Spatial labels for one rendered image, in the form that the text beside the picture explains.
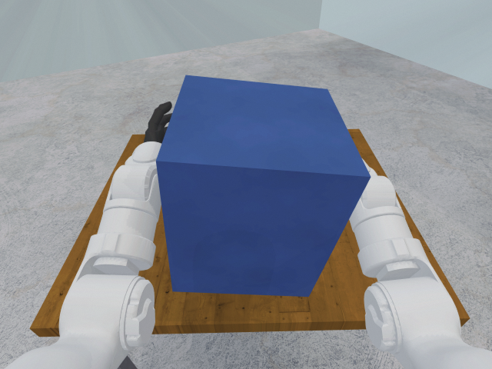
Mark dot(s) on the right robot forearm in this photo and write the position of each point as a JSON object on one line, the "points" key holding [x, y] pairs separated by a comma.
{"points": [[388, 250]]}

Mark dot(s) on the table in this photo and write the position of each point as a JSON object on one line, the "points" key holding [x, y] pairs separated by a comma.
{"points": [[335, 303]]}

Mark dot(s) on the carton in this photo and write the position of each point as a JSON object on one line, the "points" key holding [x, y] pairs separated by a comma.
{"points": [[257, 183]]}

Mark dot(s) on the left robot forearm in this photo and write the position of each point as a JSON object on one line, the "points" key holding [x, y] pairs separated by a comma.
{"points": [[124, 242]]}

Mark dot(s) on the left robot hand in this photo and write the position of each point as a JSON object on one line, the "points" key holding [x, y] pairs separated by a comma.
{"points": [[156, 126]]}

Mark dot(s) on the robot left upper arm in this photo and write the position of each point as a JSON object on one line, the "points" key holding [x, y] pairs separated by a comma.
{"points": [[104, 318]]}

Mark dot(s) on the robot right upper arm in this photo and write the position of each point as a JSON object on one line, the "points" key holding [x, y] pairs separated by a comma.
{"points": [[414, 319]]}

